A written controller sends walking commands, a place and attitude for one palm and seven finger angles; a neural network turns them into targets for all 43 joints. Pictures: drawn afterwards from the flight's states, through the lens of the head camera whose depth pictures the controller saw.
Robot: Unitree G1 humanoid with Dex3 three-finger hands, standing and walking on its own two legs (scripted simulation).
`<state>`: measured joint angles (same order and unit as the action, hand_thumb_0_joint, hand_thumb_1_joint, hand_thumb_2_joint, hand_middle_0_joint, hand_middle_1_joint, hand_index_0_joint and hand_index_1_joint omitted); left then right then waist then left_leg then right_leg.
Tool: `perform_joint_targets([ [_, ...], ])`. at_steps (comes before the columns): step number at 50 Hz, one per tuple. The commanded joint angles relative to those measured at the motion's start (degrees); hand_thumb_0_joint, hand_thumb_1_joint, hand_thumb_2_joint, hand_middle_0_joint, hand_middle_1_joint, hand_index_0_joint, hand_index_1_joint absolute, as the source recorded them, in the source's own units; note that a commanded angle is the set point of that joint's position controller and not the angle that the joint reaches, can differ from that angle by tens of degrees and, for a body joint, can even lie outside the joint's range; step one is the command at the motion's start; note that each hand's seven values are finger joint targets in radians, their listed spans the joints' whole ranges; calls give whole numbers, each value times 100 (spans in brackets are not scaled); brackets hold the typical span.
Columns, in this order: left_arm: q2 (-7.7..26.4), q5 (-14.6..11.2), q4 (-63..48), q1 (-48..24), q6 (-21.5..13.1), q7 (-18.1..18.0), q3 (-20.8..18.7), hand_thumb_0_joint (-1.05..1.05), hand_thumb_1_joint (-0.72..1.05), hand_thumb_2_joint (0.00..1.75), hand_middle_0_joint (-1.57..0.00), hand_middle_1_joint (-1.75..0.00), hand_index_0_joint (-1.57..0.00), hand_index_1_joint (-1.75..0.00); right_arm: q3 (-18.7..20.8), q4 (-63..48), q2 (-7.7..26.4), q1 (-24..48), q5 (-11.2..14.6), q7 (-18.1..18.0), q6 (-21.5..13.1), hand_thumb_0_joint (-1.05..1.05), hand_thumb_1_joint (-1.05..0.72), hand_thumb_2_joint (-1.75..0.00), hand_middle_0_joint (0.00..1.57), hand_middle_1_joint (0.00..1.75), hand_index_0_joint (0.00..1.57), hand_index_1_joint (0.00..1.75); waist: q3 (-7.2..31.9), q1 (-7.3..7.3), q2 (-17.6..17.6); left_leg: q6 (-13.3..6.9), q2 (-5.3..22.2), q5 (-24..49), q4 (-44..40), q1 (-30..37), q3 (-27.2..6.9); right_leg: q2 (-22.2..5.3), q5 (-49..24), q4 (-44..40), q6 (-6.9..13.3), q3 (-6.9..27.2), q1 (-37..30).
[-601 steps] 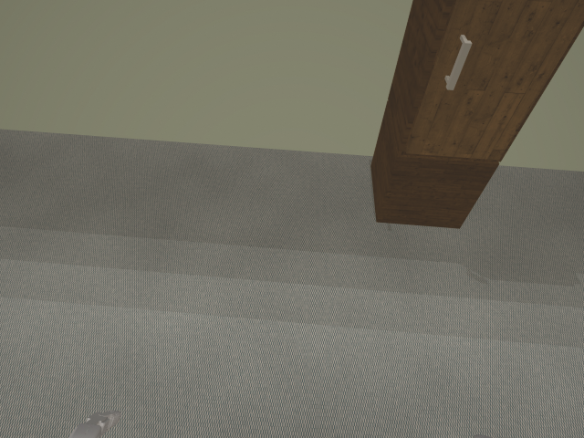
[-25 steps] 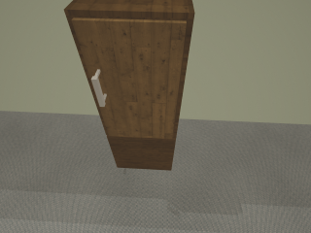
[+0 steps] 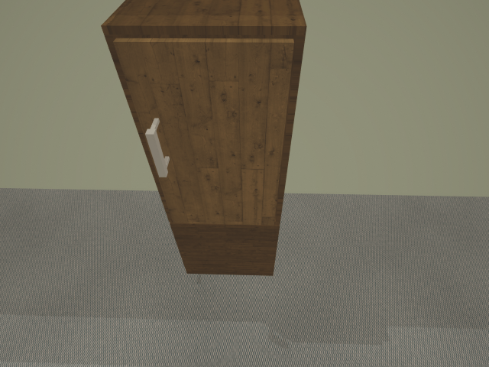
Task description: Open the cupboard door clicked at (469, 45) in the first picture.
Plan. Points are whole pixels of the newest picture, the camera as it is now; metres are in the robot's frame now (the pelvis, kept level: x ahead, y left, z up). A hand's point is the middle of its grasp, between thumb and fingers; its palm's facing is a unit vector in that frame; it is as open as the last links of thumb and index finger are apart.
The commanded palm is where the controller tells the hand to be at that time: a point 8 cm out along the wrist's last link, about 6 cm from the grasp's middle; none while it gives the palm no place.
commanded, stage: look again from close up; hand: left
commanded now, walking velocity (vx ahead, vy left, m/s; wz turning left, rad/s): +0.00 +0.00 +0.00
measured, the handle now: (159, 148) +0.58 +0.24 +0.01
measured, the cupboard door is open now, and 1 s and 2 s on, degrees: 0 0 0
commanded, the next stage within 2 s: raise the hand with hooked fingers in 0.22 s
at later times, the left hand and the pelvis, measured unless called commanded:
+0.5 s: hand (130, 324) +0.20 +0.20 -0.03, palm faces +0.25 -0.96 -0.15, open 7.5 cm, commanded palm +0.11 +0.25 -0.06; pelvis +0.00 +0.01 -0.01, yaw +2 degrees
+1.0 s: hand (132, 338) +0.18 +0.19 -0.03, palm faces -0.08 -0.99 -0.08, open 10.1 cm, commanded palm +0.14 +0.26 -0.03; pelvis -0.06 -0.03 -0.09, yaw +2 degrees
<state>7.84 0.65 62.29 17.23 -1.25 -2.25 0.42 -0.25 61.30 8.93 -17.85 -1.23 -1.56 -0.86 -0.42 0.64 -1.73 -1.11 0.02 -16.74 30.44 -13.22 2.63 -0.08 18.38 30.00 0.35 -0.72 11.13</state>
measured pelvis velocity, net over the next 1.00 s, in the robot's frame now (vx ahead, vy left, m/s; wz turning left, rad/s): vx -0.06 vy -0.03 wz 0.04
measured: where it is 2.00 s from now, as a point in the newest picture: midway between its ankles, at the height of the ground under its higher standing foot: outside the picture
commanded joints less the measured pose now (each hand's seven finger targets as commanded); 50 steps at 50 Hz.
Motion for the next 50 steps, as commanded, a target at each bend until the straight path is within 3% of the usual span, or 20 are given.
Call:
perform_joint_targets([
  [1, 579, 10, -224, 307, -65, -23, -101, 0, 90, 90, -20, -30, -20, -30, 60, -190, 519, -207, 31, -5, -151, 0, -90, -90, 20, 30, 20, 30, -405, -85, 225, -175, 587, 997, -773, -160, -626, -402, -802, -467, 213, 419, 177],
  [15, 763, 20, -222, 173, -20, -3, -142, 0, 90, 90, -20, -30, -20, -30, 78, -38, 655, -42, 37, -38, -165, 0, -90, -90, 20, 30, 20, 30, -91, -91, 174, -186, 615, 1649, -716, 289, -490, -475, -1430, -397, 173, 432, -11],
  [16, 797, 72, -72, 565, -92, -235, -137, 0, 90, 90, -20, -30, -20, -30, 115, -425, 816, 442, 120, -4, -136, 0, -90, -90, 20, 30, 20, 30, -319, -248, 607, 5, 697, 2438, 410, -41, -356, -781, -3372, -620, 45, 724, 144],
  [17, 2493, -977, -9117, -3750, -1290, -240, -1334, 0, 88, 89, -20, -32, -20, -32, 363, -2281, 1688, 184, 333, -159, -1023, 0, -90, -90, 20, 30, 20, 30, 2747, 405, -429, -3, 105, 3221, -317, 1416, -464, -245, -3283, 13, 204, 87, -211],
  [18, 1849, -492, -7429, -827, -963, -364, -1046, 0, 85, 88, -20, -33, -20, -33, 133, -1967, 1070, 629, 250, -364, -1594, 0, -90, -90, 20, 30, 20, 30, 2475, -127, -1548, 15, 421, 4183, -514, 2281, -456, 19, -1618, 442, 238, -87, 280],
  [19, 1403, -656, -6950, -687, -681, -615, -776, 0, 83, 87, -21, -34, -21, -34, 198, -1568, 1029, 653, 282, -390, -1728, 0, -90, -90, 20, 30, 20, 30, 2047, 41, -1274, 259, 377, 3686, -466, 1574, -418, -5, -723, 491, 161, -291, 578],
  [20, -225, -809, -5659, 963, -141, -496, 135, 0, 81, 86, -21, -36, -21, -36, 209, -1543, 787, 458, 388, -315, -1677, 0, -90, -90, 20, 30, 20, 30, 1128, 173, -676, 188, 415, 3258, -513, 1114, -469, -34, -402, 385, 50, -378, 1055],
  [21, 138, -947, -6696, -149, -330, -386, -140, 0, 78, 85, -21, -37, -21, -37, 304, -2038, 1081, 558, 338, -253, -1720, 0, -90, -90, 20, 30, 20, 30, 488, 186, -480, 172, 339, 2708, -356, 505, -600, -70, -622, 267, 43, -400, 1099],
  [22, 452, -876, -6604, -191, -604, -257, -436, 0, 76, 84, -21, -39, -21, -39, 413, -2164, 1194, 576, 268, -242, -1755, 0, -90, -90, 20, 30, 20, 30, 397, 297, -159, 158, 235, 2018, -71, 176, -539, -18, -665, 130, 68, -468, 1309],
  [24, 454, -921, -5487, 1032, -1149, 152, -853, 0, 71, 82, -21, -42, -21, -42, 482, -2459, 1199, 627, 189, -171, -1733, 0, -90, -90, 20, 30, 20, 30, 83, 10, 665, 126, 51, 1436, 398, -765, -473, 56, -768, 344, 107, -618, 1593],
  [26, 165, -1127, -4830, 1951, -1860, 782, -964, 0, 67, 80, -22, -45, -22, -45, 561, -2782, 1144, 849, 130, -61, -1663, 0, -90, -90, 20, 30, 20, 30, 350, -280, 1851, 146, 4, 1187, 1027, -1602, -366, 134, -874, 1092, 92, -684, 2077],
  [27, 172, -1268, -4848, 2037, -2283, 1165, -1014, 0, 64, 79, -22, -47, -22, -47, 599, -2926, 1155, 958, 114, -8, -1659, 0, -90, -90, 20, 30, 20, 30, 509, -368, 1961, 164, -56, 984, 1292, -1987, -284, 118, -929, 1376, 98, -610, 2180],
  [29, 601, -1493, -4715, 2030, -2935, 1953, -1446, 0, 60, 77, -22, -50, -22, -50, 681, -3273, 1226, 1049, 173, 123, -1654, 0, -90, -90, 20, 30, 20, 30, 823, -519, 1245, 228, -170, 818, 1736, -2359, -177, 55, -1096, 1829, 184, -377, 2224],
  [30, 701, -1607, -4853, 1684, -3224, 2363, -1430, 0, 57, 76, -22, -51, -22, -51, 661, -3454, 1281, 1140, 168, 165, -1676, 0, -90, -90, 20, 30, 20, 30, 1015, -441, 850, 228, -206, 741, 2005, -2497, -151, 11, -1122, 2055, 204, -292, 2353],
  [34, 1600, -1905, -6220, 514, -3165, 2628, -2193, 0, 48, 72, -23, -57, -23, -57, 621, -4052, 1236, 1163, 218, 53, -1603, 0, -90, -90, 20, 30, 20, 30, 2009, -504, -149, 76, -260, 207, 2563, -2951, -28, -19, -258, 2286, 143, 260, 2445],
  [38, 1593, -2069, -7885, -820, -3571, 2291, -2066, 0, 39, 68, -24, -63, -24, -63, 504, -4016, 1101, 868, 193, -89, -1623, 0, -90, -90, 20, 30, 20, 30, 2227, -71, -725, -52, -43, -132, 2995, -2818, -249, 52, 539, 2214, 112, 478, 3053],
  [40, 1569, -2004, -8232, -1186, -3688, 2255, -1762, 0, 34, 66, -24, -66, -24, -66, 448, -3872, 1164, 753, 170, -191, -1635, 0, -90, -90, 20, 30, 20, 30, 2134, 172, -598, -104, 46, -296, 3154, -2944, -344, 118, 797, 2225, 137, 530, 3319],
  [43, 1524, -1960, -7606, -1107, -3444, 2526, -1402, 0, 27, 63, -25, -70, -25, -70, 357, -3627, 1261, 680, 254, -306, -1709, 0, -90, -90, 20, 30, 20, 30, 1670, 411, -399, -125, 108, -536, 3212, -3198, -446, 164, 1024, 2092, 103, 486, 3512],
  [45, 1733, -1976, -6883, -1097, -2952, 2791, -1492, 0, 22, 61, -25, -74, -25, -74, 300, -3576, 1334, 695, 337, -380, -1680, 0, -90, -90, 20, 30, 20, 30, 1489, 424, -114, -128, 94, -729, 3223, -3489, -454, 122, 1405, 1866, 48, 623, 3466],
  [50, 2336, -2281, -6223, -361, -1428, 2942, -2490, 0, 11, 56, -26, -81, -26, -81, 222, -3930, 1294, 811, 418, -417, -1477, 0, -90, -90, 20, 30, 20, 30, 2177, -269, 109, -100, -21, -251, 2743, -3295, -403, -72, 1143, 1517, -28, 701, 2187],
])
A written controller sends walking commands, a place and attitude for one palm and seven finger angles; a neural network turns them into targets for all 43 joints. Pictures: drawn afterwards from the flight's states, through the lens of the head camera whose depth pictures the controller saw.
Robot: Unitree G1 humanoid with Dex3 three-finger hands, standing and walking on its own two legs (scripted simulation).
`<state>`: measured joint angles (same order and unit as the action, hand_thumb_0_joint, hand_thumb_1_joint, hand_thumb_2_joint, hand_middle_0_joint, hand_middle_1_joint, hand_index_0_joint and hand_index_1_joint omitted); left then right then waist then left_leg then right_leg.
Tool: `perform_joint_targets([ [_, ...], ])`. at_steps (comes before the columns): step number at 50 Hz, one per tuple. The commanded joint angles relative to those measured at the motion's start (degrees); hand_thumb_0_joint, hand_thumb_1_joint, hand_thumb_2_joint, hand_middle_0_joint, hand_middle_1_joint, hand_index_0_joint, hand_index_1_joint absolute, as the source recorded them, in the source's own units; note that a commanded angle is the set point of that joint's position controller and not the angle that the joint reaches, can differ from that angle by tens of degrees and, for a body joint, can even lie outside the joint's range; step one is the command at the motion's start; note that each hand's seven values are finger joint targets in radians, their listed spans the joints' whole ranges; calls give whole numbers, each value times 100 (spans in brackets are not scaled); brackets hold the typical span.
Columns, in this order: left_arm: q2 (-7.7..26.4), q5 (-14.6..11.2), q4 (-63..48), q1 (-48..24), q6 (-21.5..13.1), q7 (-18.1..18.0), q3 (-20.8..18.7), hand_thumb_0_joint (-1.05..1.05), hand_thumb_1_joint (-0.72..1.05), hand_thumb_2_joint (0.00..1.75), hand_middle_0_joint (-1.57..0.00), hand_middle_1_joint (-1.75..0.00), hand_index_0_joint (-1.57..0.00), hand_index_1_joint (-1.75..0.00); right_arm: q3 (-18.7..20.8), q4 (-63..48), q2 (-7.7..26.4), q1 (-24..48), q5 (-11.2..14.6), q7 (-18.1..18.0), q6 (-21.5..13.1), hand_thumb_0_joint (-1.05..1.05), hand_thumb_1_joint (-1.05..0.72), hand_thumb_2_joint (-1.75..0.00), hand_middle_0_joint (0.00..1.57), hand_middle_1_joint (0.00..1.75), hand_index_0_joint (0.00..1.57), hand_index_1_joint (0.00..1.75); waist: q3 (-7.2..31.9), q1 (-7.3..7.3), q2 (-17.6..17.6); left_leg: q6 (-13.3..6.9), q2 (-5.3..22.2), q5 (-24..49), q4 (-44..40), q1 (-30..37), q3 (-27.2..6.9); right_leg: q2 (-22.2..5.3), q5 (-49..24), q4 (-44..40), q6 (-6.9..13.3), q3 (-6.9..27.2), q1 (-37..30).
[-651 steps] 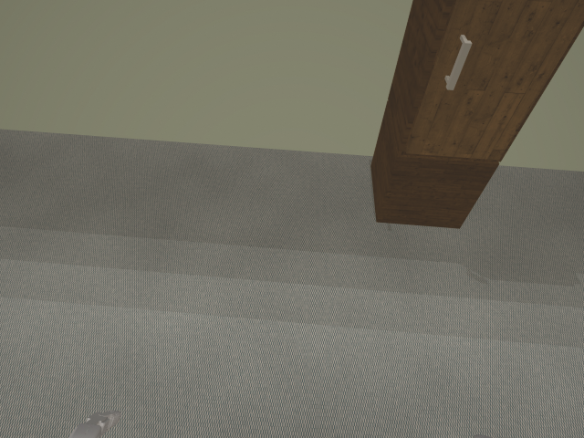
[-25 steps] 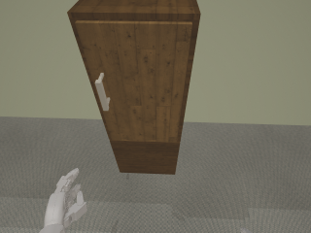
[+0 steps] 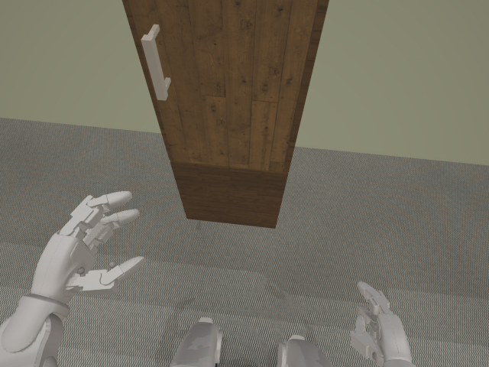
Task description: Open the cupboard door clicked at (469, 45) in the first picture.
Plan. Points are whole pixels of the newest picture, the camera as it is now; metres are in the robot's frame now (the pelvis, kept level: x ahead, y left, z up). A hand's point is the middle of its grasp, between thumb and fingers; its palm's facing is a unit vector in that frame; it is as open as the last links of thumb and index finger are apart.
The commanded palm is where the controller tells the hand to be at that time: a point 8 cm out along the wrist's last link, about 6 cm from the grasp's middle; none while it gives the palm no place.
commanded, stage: raise the hand with hooked fingers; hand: left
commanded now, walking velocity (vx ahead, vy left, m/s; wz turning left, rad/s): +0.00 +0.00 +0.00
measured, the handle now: (158, 64) +0.65 +0.24 +0.11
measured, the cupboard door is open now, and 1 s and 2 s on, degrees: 0 0 0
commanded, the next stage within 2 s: move the hooked fingers beside the handle in 1.42 s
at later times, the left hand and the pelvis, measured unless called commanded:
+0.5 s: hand (69, 223) +0.28 +0.27 +0.10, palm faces -0.03 -1.00 -0.05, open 13.0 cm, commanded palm +0.26 +0.33 +0.10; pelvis +0.02 +0.04 +0.03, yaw -1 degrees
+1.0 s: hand (47, 183) +0.33 +0.31 +0.12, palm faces -0.02 -1.00 -0.03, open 14.0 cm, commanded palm +0.30 +0.36 +0.12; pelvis +0.03 +0.04 +0.05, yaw -1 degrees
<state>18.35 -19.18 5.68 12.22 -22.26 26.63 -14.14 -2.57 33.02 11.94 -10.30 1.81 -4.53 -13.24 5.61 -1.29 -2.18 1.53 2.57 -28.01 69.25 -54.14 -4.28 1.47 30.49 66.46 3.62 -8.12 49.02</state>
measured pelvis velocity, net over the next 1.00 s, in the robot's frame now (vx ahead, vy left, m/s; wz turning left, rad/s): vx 0.03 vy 0.04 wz -0.02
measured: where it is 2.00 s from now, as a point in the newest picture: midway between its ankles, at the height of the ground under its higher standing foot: outside the picture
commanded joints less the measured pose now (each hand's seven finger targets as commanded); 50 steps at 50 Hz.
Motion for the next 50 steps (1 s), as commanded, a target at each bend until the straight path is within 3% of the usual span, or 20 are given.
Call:
perform_joint_targets([
  [1, 1333, -376, -701, 260, 786, -49, -1225, 0, 8, 55, -26, -82, -26, -82, 462, -1183, 938, 101, 106, -105, -197, 0, -90, -90, 20, 30, 20, 30, 1752, -164, 264, -348, -288, 1000, -1180, 829, 307, -275, -269, -2143, -409, 1468, -1813],
  [4, 1180, -539, -940, 397, 554, -537, -1584, 0, 1, 52, -26, -87, -26, -87, 474, -1154, 763, 102, 35, -39, -176, 0, -90, -90, 20, 30, 20, 30, 1758, -284, 532, -283, -254, 1359, -1349, 918, 273, -227, -1063, -1969, -437, 1255, -1996],
  [5, 1118, -490, -1074, 310, 338, -671, -1539, 0, -1, 51, -27, -88, -27, -88, 482, -1099, 757, 29, 28, -9, -196, 0, -90, -90, 20, 30, 20, 30, 1639, -245, 346, -264, -238, 1406, -1437, 999, 270, -194, -1164, -1905, -405, 1166, -1869],
  [8, 733, -217, -896, 66, -206, -838, -1025, 0, -8, 48, -27, -93, -27, -93, 539, -909, 837, -110, -7, 74, -246, 0, -90, -90, 20, 30, 20, 30, 1069, 80, 164, -294, -227, 1164, -1568, 1196, 284, -54, -797, -1817, -345, 854, -1086],
  [10, 700, -95, -571, -319, -381, -670, -725, 0, -13, 46, -27, -96, -27, -96, 549, -842, 976, -218, -3, 72, -277, 0, -90, -90, 20, 30, 20, 30, 791, 277, 286, -318, -224, 899, -1546, 1102, 245, -35, -451, -1823, -327, 845, -762],
  [12, 752, -46, -431, -459, -431, -411, -551, 0, -17, 44, -28, -99, -28, -99, 556, -848, 1099, -344, 43, 42, -324, 0, -90, -90, 20, 30, 20, 30, 821, 340, 106, -339, -231, 608, -1657, 1238, 228, -34, -139, -1883, -298, 798, -608],
  [14, 985, -113, -497, -740, -352, -173, -593, 0, -22, 42, -28, -102, -28, -102, 538, -900, 1185, -393, 90, -10, -368, 0, -90, -90, 20, 30, 20, 30, 995, 308, -92, -355, -244, 563, -1758, 1454, 195, -15, -163, -1909, -246, 794, -735],
  [16, 1321, -161, -732, -934, -268, -88, -864, 0, -27, 40, -28, -105, -28, -105, 538, -928, 1210, -405, 98, -59, -394, 0, -90, -90, 20, 30, 20, 30, 1427, 207, -287, -348, -230, 712, -1947, 1831, 145, -6, -455, -1868, -226, 679, -983],
  [19, 1664, -256, -1156, -935, -258, -260, -1332, 0, -34, 37, -29, -110, -29, -110, 513, -934, 1186, -432, 60, -68, -431, 0, -90, -90, 20, 30, 20, 30, 1814, 35, -544, -286, -192, 1322, -2092, 2355, 34, 61, -1061, -1696, -162, 477, -1200],
  [21, 1489, -293, -1148, -684, -252, -428, -1354, 0, -38, 35, -29, -112, -29, -112, 488, -925, 1122, -416, 55, -26, -404, 0, -90, -90, 20, 30, 20, 30, 1747, -20, -640, -211, -151, 1726, -2189, 2595, -7, 73, -1351, -1677, -158, 381, -1224],
  [22, 1344, -292, -1078, -637, -220, -497, -1262, 0, -41, 34, -29, -114, -29, -114, 474, -936, 1104, -385, 54, 4, -379, 0, -90, -90, 20, 30, 20, 30, 1545, 1, -719, -180, -140, 1750, -2236, 2609, -18, 79, -1365, -1695, -162, 342, -1158],
  [24, 1278, -274, -659, -707, -60, -540, -1222, 0, -45, 32, -30, -117, -30, -117, 452, -926, 1131, -406, 36, 36, -290, 0, -90, -90, 20, 30, 20, 30, 1204, 81, -479, -180, -139, 1653, -2277, 2429, -50, 117, -1362, -1743, -166, 297, -1115],
  [26, 1157, -175, -278, -827, 175, -455, -1019, 0, -50, 30, -30, -120, -30, -120, 444, -967, 1185, -416, 69, 53, -185, 0, -90, -90, 20, 30, 20, 30, 886, 174, -452, -159, -131, 1441, -2352, 2303, -28, 100, -1292, -1825, -198, 282, -995],
  [31, 1380, -95, -78, -1536, 572, -64, -945, 0, -50, 30, -30, -120, -30, -120, 421, -1091, 1256, -447, 96, 18, -77, 0, -90, -90, 20, 30, 20, 30, 1100, 232, -330, -188, -154, 1532, -2390, 2481, -8, 118, -1422, -1989, -192, 325, -1170],
  [36, 1830, -212, -394, -2183, 282, -13, -1380, 0, -50, 30, -30, -120, -30, -120, 375, -1038, 1211, -436, 41, -32, -98, 0, -90, -90, 20, 30, 20, 30, 1581, 171, -509, -132, -146, 1997, -2385, 2982, -61, 154, -1602, -1993, -148, 344, -1325],
  [39, 1988, -254, -121, -2314, 189, -15, -1544, 0, -50, 30, -30, -120, -30, -120, 341, -950, 1217, -430, 22, -44, -83, 0, -90, -90, 20, 30, 20, 30, 1416, 147, -547, -123, -149, 1963, -2415, 2896, -67, 165, -1595, -2023, -123, 351, -1378],
  [43, 1938, -211, 540, -2353, 453, 180, -1445, 0, -50, 30, -30, -120, -30, -120, 338, -906, 1245, -418, 76, -64, -10, 0, -90, -90, 20, 30, 20, 30, 1266, 169, -605, -157, -164, 1778, -2531, 2786, 0, 109, -1545, -2155, -152, 358, -1427],
  [47, 2001, -276, 641, -2427, 656, 385, -1434, 0, -50, 30, -30, -120, -30, -120, 358, -966, 1268, -455, 97, -76, 3, 0, -90, -90, 20, 30, 20, 30, 1429, 142, -476, -212, -197, 1945, -2543, 2860, 69, 108, -1763, -2271, -166, 397, -1631],
  [50, 1975, -342, 630, -2281, 599, 403, -1471, 0, -50, 30, -30, -120, -30, -120, 378, -995, 1265, -488, 78, -35, -7, 0, -90, -90, 20, 30, 20, 30, 1466, 111, -283, -226, -215, 2162, -2492, 2811, 106, 132, -1991, -2255, -164, 402, -1740],
])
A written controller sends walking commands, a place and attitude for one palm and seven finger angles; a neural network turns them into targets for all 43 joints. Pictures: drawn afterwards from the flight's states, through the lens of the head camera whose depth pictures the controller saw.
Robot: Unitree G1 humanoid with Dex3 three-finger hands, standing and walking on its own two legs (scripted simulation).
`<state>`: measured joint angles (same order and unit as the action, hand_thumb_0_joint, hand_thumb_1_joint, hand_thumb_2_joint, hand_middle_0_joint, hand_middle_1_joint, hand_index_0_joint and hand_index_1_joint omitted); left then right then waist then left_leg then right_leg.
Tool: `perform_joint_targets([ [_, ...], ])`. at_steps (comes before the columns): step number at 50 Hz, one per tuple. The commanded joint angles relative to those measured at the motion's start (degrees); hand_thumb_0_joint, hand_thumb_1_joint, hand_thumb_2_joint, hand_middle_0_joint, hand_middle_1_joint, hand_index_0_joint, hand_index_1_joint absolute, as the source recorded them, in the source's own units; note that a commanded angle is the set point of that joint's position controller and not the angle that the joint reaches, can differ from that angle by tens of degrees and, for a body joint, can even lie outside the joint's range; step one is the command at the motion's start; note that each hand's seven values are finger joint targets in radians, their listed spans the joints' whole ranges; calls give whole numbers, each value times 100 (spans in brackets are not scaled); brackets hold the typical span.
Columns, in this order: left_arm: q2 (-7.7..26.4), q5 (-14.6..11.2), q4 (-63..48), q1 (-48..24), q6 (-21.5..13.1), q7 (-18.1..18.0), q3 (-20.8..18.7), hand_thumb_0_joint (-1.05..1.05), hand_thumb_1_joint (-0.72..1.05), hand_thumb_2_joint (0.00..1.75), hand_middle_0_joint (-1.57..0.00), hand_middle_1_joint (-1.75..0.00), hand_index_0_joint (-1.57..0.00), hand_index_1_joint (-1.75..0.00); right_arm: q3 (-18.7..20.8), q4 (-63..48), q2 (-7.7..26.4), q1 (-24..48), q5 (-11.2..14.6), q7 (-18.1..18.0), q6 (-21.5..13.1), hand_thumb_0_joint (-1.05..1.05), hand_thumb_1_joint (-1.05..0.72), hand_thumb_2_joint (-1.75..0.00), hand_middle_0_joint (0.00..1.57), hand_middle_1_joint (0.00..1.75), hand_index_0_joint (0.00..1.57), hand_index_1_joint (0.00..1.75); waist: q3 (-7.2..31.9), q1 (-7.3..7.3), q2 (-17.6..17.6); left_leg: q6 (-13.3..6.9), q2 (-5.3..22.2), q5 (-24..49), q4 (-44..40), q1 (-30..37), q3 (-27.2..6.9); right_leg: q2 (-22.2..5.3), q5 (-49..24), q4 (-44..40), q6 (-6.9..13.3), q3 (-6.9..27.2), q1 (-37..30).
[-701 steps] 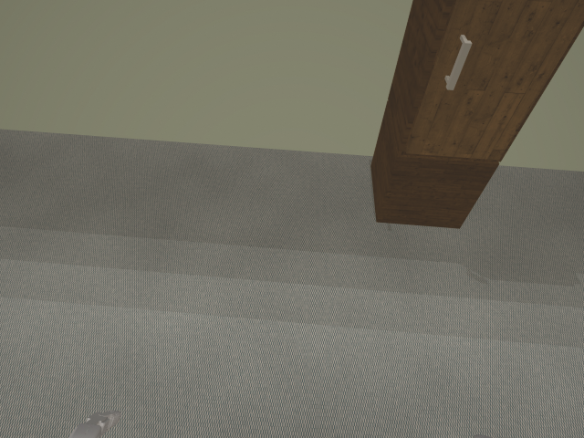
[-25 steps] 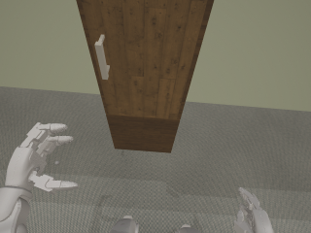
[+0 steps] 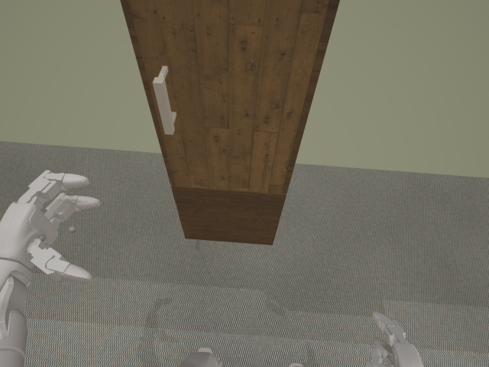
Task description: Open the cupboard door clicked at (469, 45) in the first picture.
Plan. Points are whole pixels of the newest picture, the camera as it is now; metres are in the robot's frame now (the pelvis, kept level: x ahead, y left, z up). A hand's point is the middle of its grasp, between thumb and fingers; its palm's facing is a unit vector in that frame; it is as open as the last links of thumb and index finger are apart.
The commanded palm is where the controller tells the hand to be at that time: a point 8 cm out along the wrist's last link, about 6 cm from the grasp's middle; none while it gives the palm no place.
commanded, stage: raise the hand with hooked fingers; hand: left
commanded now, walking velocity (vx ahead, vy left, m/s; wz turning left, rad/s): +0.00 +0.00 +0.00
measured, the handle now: (166, 101) +0.61 +0.21 +0.06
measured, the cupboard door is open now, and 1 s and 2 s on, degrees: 0 0 0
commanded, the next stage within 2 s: move the hooked fingers beside the handle in 0.42 s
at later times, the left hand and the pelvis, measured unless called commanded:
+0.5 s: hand (88, 233) +0.29 +0.25 +0.07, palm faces +0.02 -1.00 -0.03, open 14.0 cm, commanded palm +0.26 +0.30 +0.07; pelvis +0.00 -0.02 +0.00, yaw +0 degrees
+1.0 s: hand (112, 185) +0.38 +0.25 +0.07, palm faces -0.01 -1.00 -0.02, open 13.9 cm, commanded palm +0.35 +0.30 +0.07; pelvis +0.00 -0.02 +0.00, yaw -1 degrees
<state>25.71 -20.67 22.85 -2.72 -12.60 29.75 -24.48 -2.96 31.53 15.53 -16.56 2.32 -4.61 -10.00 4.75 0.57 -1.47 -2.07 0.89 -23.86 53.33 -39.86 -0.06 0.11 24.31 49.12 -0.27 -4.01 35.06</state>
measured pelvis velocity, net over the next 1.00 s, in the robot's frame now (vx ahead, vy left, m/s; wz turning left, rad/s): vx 0.00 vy -0.02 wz -0.02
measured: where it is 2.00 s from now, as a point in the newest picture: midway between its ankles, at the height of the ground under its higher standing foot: outside the picture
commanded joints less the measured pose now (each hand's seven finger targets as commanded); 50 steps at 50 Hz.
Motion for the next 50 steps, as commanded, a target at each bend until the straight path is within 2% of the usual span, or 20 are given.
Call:
perform_joint_targets([
  [1, 1231, -197, -1066, -763, -404, 65, -461, 0, -50, 30, -30, -120, -30, -120, 433, -838, 907, 124, 28, -15, -316, 0, -90, -90, 20, 30, 20, 30, 1488, -61, -316, 125, -46, 1699, -888, 1356, -289, 271, -1361, -529, 213, -3, -301],
  [4, 1328, -210, -944, -866, -524, -33, -596, 0, -50, 30, -30, -120, -30, -120, 435, -838, 926, 122, -1, 9, -288, 0, -90, -90, 20, 30, 20, 30, 1283, -78, -155, 119, -67, 1436, -901, 1116, -287, 284, -1155, -530, 226, 23, -288],
  [11, 1415, -81, -1361, -937, -809, -166, -589, 0, -50, 30, -30, -120, -30, -120, 449, -828, 857, 124, 3, 22, -289, 0, -90, -90, 20, 30, 20, 30, 1676, -62, -677, 85, -70, 1523, -867, 1374, -198, 234, -1255, -531, 201, 137, -429],
  [19, 1299, -207, -899, -1004, -689, -67, -546, 0, -50, 30, -30, -120, -30, -120, 416, -770, 868, 180, 34, -51, -268, 0, -90, -90, 20, 30, 20, 30, 1239, 25, -184, 41, -96, 1167, -830, 992, -143, 222, -1107, -696, 150, 244, -449],
  [26, 1283, -144, -959, -1052, -745, -7, -459, 0, -50, 30, -30, -120, -30, -120, 410, -793, 836, 206, 36, -37, -281, 0, -90, -90, 20, 30, 20, 30, 1478, -3, -277, 29, -110, 1291, -778, 1038, -106, 179, -1277, -672, 128, 319, -574],
  [28, 1376, -112, -814, -1513, -779, -44, -493, 0, -50, 30, -30, -120, -30, -120, 391, -716, 845, 201, 26, -59, -271, 0, -90, -90, 20, 30, 20, 30, 1377, 90, -241, 28, -100, 1169, -741, 965, -113, 176, -1154, -673, 115, 345, -457],
  [29, 1550, -96, -637, -1857, -793, -63, -587, 0, -50, 30, -30, -120, -30, -120, 381, -635, 882, 153, 14, -87, -249, 0, -90, -90, 20, 30, 20, 30, 1230, 151, -125, 31, -89, 1047, -687, 821, -123, 197, -985, -672, 125, 375, -374],
  [31, 1541, -48, -235, -2347, -826, -58, -537, 0, -50, 30, -30, -120, -30, -120, 363, -554, 875, 165, 37, -115, -228, 0, -90, -90, 20, 30, 20, 30, 1052, 233, -106, 38, -87, 743, -690, 678, -134, 162, -620, -730, 102, 439, -202],
  [34, 1619, 43, 8, -2962, -865, -3, -406, 0, -50, 30, -30, -120, -30, -120, 351, -501, 898, 120, 36, -159, -213, 0, -90, -90, 20, 30, 20, 30, 1257, 256, -272, 17, -87, 705, -644, 717, -142, 154, -530, -680, 133, 483, -179],
  [37, 1577, 194, 141, -3166, -863, 73, -205, 0, -50, 30, -30, -120, -30, -120, 374, -460, 877, 37, 44, -146, -209, 0, -90, -90, 20, 30, 20, 30, 1704, 233, -694, 22, -82, 1004, -650, 1061, -154, 144, -906, -572, 159, 407, -176],
  [38, 1695, 209, 243, -3206, -837, 67, -290, 0, -50, 30, -30, -120, -30, -120, 378, -443, 896, 1, 37, -140, -198, 0, -90, -90, 20, 30, 20, 30, 1795, 201, -670, 26, -78, 1067, -634, 1052, -158, 145, -979, -549, 162, 404, -225],
  [40, 1904, 194, 517, -3223, -800, 71, -515, 0, -50, 30, -30, -120, -30, -120, 399, -409, 934, -128, 19, -124, -131, 0, -90, -90, 20, 30, 20, 30, 1999, 186, -252, 13, -62, 1328, -565, 972, -166, 177, -1308, -470, 142, 396, -385],
  [41, 1991, 186, 686, -2981, -765, 67, -651, 0, -50, 30, -30, -120, -30, -120, 414, -433, 940, -149, 23, -111, -95, 0, -90, -90, 20, 30, 20, 30, 2052, 96, -224, 24, -67, 1412, -568, 899, -135, 167, -1427, -449, 138, 404, -495],
  [43, 1887, 166, 759, -3036, -711, 41, -607, 0, -50, 30, -30, -120, -30, -120, 410, -482, 921, -155, 22, -67, -46, 0, -90, -90, 20, 30, 20, 30, 2028, 62, -370, 42, -81, 1524, -598, 892, -101, 159, -1587, -417, 138, 356, -512],
  [44, 2021, 177, 927, -3050, -688, 10, -708, 0, -50, 30, -30, -120, -30, -120, 415, -478, 952, -207, 19, -52, -3, 0, -90, -90, 20, 30, 20, 30, 1953, 60, -273, 39, -72, 1597, -575, 807, -110, 182, -1661, -395, 157, 351, -536],
  [45, 2020, 228, 933, -3153, -689, -19, -678, 0, -50, 30, -30, -120, -30, -120, 414, -490, 943, -220, 24, -32, 35, 0, -90, -90, 20, 30, 20, 30, 1937, 70, -357, 50, -67, 1573, -595, 793, -101, 176, -1645, -379, 142, 333, -451],
  [46, 2001, 237, 1048, -3119, -671, -61, -698, 0, -50, 30, -30, -120, -30, -120, 429, -505, 943, -247, 14, -13, 71, 0, -90, -90, 20, 30, 20, 30, 1843, 86, -224, 44, -68, 1512, -604, 725, -81, 180, -1612, -406, 120, 341, -438],
  [47, 2096, 294, 1032, -3156, -698, -109, -742, 0, -50, 30, -30, -120, -30, -120, 442, -507, 960, -282, 14, -1, 108, 0, -90, -90, 20, 30, 20, 30, 1837, 77, -293, 44, -58, 1559, -614, 711, -73, 178, -1657, -391, 128, 330, -422],
  [49, 1908, 351, 1017, -3434, -757, -159, -538, 0, -50, 30, -30, -120, -30, -120, 456, -525, 954, -363, 3, 25, 161, 0, -90, -90, 20, 30, 20, 30, 1828, 177, -291, 25, -46, 1695, -577, 801, -79, 213, -1750, -349, 143, 306, -296],
  [50, 2001, 377, 1127, -3570, -789, -185, -597, 0, -50, 30, -30, -120, -30, -120, 466, -487, 977, -415, 0, 31, 199, 0, -90, -90, 20, 30, 20, 30, 1834, 215, -167, 29, -29, 1596, -578, 744, -76, 219, -1672, -357, 117, 312, -274],
])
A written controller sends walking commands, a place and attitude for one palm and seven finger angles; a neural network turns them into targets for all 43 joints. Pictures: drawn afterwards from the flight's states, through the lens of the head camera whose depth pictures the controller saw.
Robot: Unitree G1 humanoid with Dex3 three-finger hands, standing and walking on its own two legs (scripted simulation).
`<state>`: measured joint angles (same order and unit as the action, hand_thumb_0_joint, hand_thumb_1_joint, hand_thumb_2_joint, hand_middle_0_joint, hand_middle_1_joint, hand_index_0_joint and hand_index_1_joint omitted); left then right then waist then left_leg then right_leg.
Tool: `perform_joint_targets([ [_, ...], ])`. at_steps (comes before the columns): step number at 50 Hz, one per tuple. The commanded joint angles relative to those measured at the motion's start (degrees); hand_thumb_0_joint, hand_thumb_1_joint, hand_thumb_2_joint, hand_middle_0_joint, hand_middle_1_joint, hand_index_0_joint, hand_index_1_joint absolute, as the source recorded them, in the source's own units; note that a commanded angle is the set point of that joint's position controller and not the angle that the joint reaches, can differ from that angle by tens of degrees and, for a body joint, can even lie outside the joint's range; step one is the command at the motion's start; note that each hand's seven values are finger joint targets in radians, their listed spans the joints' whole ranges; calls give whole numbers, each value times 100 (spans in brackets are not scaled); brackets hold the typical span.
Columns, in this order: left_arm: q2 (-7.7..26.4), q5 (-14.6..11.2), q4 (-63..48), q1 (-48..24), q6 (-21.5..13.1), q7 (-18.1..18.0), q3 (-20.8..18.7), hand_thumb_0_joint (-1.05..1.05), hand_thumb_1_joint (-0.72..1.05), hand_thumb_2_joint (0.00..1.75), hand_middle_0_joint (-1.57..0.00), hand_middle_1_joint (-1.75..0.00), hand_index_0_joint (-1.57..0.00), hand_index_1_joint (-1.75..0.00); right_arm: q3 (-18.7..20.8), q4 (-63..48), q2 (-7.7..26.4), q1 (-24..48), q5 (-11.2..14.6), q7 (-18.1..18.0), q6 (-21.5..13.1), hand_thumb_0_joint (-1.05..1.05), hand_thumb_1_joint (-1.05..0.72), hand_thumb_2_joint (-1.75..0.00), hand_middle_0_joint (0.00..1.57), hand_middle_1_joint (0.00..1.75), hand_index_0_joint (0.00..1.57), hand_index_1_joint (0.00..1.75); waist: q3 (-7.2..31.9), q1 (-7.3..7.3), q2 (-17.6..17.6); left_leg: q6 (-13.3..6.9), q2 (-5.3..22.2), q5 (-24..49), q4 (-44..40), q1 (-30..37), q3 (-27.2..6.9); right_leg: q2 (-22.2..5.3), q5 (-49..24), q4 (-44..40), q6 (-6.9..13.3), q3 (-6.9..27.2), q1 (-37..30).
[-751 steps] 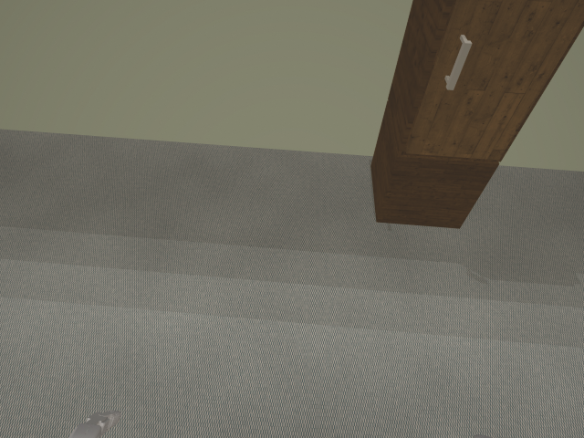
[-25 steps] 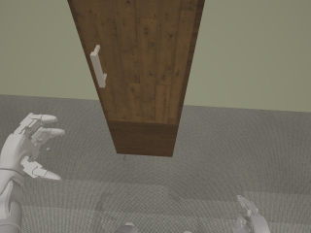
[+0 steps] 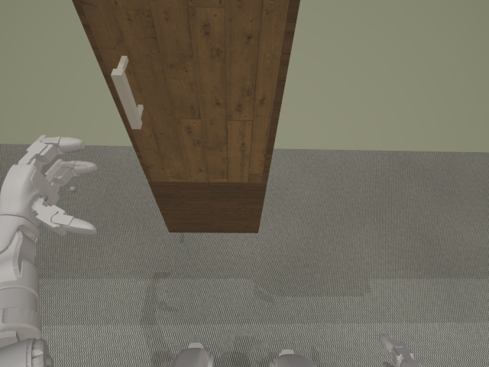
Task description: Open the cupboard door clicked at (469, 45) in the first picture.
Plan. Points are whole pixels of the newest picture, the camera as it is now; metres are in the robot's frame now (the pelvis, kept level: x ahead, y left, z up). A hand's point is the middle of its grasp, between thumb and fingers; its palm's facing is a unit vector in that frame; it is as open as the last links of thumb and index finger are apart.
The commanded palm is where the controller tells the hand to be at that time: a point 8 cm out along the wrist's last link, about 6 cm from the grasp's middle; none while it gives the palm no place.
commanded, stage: move the hooked fingers beside the handle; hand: left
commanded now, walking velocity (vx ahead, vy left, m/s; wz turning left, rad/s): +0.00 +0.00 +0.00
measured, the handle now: (130, 94) +0.61 +0.24 +0.06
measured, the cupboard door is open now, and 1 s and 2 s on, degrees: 0 0 0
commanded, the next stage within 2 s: none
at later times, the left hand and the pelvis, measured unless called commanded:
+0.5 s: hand (85, 152) +0.44 +0.28 +0.07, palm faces +0.02 -1.00 -0.01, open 14.0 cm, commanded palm +0.43 +0.33 +0.07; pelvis +0.00 +0.01 -0.01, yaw -1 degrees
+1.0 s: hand (94, 120) +0.52 +0.28 +0.07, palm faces +0.02 -1.00 -0.02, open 14.0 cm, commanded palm +0.52 +0.33 +0.06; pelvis -0.01 +0.02 -0.02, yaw -2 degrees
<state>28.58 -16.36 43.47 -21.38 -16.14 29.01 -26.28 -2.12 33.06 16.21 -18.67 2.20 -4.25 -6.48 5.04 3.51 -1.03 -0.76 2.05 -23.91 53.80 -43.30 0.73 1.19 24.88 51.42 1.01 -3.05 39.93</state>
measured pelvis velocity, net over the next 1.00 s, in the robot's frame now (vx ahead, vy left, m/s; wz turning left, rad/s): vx -0.01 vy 0.02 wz -0.03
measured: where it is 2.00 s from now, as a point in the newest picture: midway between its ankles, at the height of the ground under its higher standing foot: outside the picture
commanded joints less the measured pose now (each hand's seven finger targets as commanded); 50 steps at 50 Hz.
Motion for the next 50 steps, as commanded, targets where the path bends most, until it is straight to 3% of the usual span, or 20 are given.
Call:
perform_joint_targets([
  [1, 1814, -11, -858, -1805, -494, -132, -477, 0, -50, 30, -30, -120, -30, -120, 397, -603, 936, -253, 10, -10, -120, 0, -90, -90, 20, 30, 20, 30, 1816, -59, -205, -98, -136, 1602, -625, 1097, -183, 115, -1692, -566, 0, 201, -705],
  [3, 1610, 4, -986, -2121, -638, -126, -286, 0, -50, 30, -30, -120, -30, -120, 424, -548, 907, -305, 4, 1, -86, 0, -90, -90, 20, 30, 20, 30, 2007, 9, -479, -98, -128, 1772, -586, 1372, -188, 117, -1768, -549, 8, 202, -588],
  [5, 1703, 23, -955, -2360, -733, -113, -315, 0, -50, 30, -30, -120, -30, -120, 434, -485, 938, -377, -8, 0, -44, 0, -90, -90, 20, 30, 20, 30, 2171, 35, -608, -78, -103, 1916, -551, 1540, -235, 134, -1785, -497, 29, 188, -485],
  [9, 1998, 117, -419, -2687, -740, -144, -494, 0, -50, 30, -30, -120, -30, -120, 428, -339, 981, -498, -29, -21, 80, 0, -90, -90, 20, 30, 20, 30, 2130, 84, -445, -97, -86, 1864, -515, 1411, -272, 142, -1702, -483, 33, 172, -406],
  [14, 1954, 315, -153, -3203, -751, -193, -288, 0, -50, 30, -30, -120, -30, -120, 416, -321, 968, -594, -56, 19, 206, 0, -90, -90, 20, 30, 20, 30, 2249, 139, -847, -59, -52, 2104, -487, 1691, -345, 143, -1650, -426, 56, 118, -77],
  [15, 1910, 333, -104, -3417, -773, -202, -206, 0, -50, 30, -30, -120, -30, -120, 415, -276, 971, -618, -59, 27, 230, 0, -90, -90, 20, 30, 20, 30, 2216, 213, -841, -49, -24, 2134, -474, 1777, -369, 151, -1636, -437, 43, 96, 54],
  [16, 2139, 350, 41, -3312, -788, -232, -429, 0, -50, 30, -30, -120, -30, -120, 435, -272, 1009, -668, -80, 37, 262, 0, -90, -90, 20, 30, 20, 30, 2315, 141, -671, -46, -26, 2064, -475, 1695, -385, 158, -1595, -436, 37, 100, -43],
  [17, 2158, 370, 234, -3313, -790, -241, -419, 0, -50, 30, -30, -120, -30, -120, 420, -276, 1018, -668, -68, 39, 300, 0, -90, -90, 20, 30, 20, 30, 2209, 168, -671, -43, -24, 2007, -486, 1621, -383, 161, -1542, -439, 44, 94, 3],
  [19, 1975, 365, 307, -3660, -838, -232, -257, 0, -50, 30, -30, -120, -30, -120, 422, -249, 997, -707, -80, 45, 345, 0, -90, -90, 20, 30, 20, 30, 2297, 250, -645, -68, -25, 2087, -400, 1641, -368, 169, -1621, -390, 43, 103, 74],
  [22, 2418, 433, 867, -3552, -800, -226, -573, 0, -50, 30, -30, -120, -30, -120, 399, -252, 1053, -779, -84, 54, 471, 0, -90, -90, 20, 30, 20, 30, 2205, 203, -430, -85, -38, 1918, -393, 1290, -308, 172, -1631, -392, 20, 125, -89],
  [25, 2419, 585, 1025, -4218, -800, -193, -332, 0, -50, 30, -30, -120, -30, -120, 366, -216, 1059, -829, -94, 46, 554, 0, -90, -90, 20, 30, 20, 30, 2063, 378, -611, -109, -28, 1767, -325, 1173, -317, 165, -1502, -364, 12, 148, 201],
  [28, 2734, 649, 974, -4384, -899, -216, -519, 0, -50, 30, -30, -120, -30, -120, 382, -210, 1102, -916, -125, 52, 620, 0, -90, -90, 20, 30, 20, 30, 2385, 349, -697, -98, -16, 1840, -261, 1295, -354, 177, -1478, -319, 14, 158, 204],
  [29, 2640, 639, 903, -4560, -962, -208, -415, 0, -50, 30, -30, -120, -30, -120, 383, -201, 1101, -936, -136, 51, 634, 0, -90, -90, 20, 30, 20, 30, 2506, 414, -832, -92, 0, 1967, -210, 1463, -387, 192, -1502, -282, 32, 154, 350],
  [33, 2907, 658, 1155, -4883, -985, -200, -560, 0, -50, 30, -30, -120, -30, -120, 372, -88, 1148, -1044, -150, 46, 710, 0, -90, -90, 20, 30, 20, 30, 2653, 490, -792, -93, 21, 1933, -130, 1396, -425, 207, -1453, -260, 3, 151, 387],
  [36, 2980, 733, 1384, -4947, -880, -156, -530, 0, -50, 30, -30, -120, -30, -120, 348, -46, 1156, -1128, -165, 49, 768, 0, -90, -90, 20, 30, 20, 30, 2667, 500, -1016, -82, 23, 2058, -88, 1453, -431, 208, -1494, -260, 8, 141, 506],
  [38, 3052, 821, 1470, -5100, -788, -165, -449, 0, -50, 30, -30, -120, -30, -120, 320, -41, 1172, -1161, -168, 47, 822, 0, -90, -90, 20, 30, 20, 30, 2517, 556, -1056, -93, 28, 1904, -101, 1325, -450, 200, -1359, -271, 5, 133, 617],
  [39, 3000, 838, 1651, -5134, -734, -174, -413, 0, -50, 30, -30, -120, -30, -120, 308, -44, 1171, -1207, -175, 44, 841, 0, -90, -90, 20, 30, 20, 30, 2408, 619, -891, -117, 31, 1894, -87, 1246, -466, 218, -1358, -275, 12, 120, 670],
  [43, 3364, 960, 1896, -5732, -629, -257, -442, 0, -50, 30, -30, -120, -30, -120, 250, -37, 1238, -1278, -175, 9, 881, 0, -90, -90, 20, 30, 20, 30, 2217, 811, -733, -153, 47, 1438, -16, 777, -494, 206, -1042, -275, -29, 140, 813],
  [47, 3824, 1062, 1775, -6127, -740, -289, -638, 0, -50, 30, -30, -120, -30, -120, 217, -30, 1278, -1401, -231, 12, 884, 0, -90, -90, 20, 30, 20, 30, 2819, 841, -1125, -147, 73, 1803, 196, 989, -515, 222, -1223, -124, -24, 158, 887],
  [50, 3728, 1139, 2092, -6335, -631, -254, -429, 0, -50, 30, -30, -120, -30, -120, 159, -18, 1279, -1461, -224, 21, 925, 0, -90, -90, 20, 30, 20, 30, 2681, 986, -1235, -145, 96, 1842, 263, 950, -545, 235, -1213, -95, -34, 126, 1126],
])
